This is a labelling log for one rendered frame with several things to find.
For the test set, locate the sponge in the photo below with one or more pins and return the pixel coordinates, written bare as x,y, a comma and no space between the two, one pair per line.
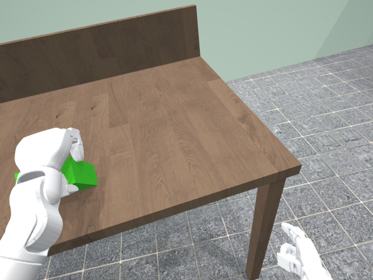
80,174

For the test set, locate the robot left forearm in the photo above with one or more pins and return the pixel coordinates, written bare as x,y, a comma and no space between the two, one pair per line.
35,223

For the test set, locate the robot right forearm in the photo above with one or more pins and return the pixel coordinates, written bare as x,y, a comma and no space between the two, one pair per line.
314,272

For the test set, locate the table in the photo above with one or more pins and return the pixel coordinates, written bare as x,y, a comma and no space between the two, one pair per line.
164,132

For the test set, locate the right robot hand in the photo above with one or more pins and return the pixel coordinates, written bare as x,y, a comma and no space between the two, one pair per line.
293,258

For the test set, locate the left robot hand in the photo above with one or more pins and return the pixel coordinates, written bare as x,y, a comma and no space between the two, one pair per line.
50,148

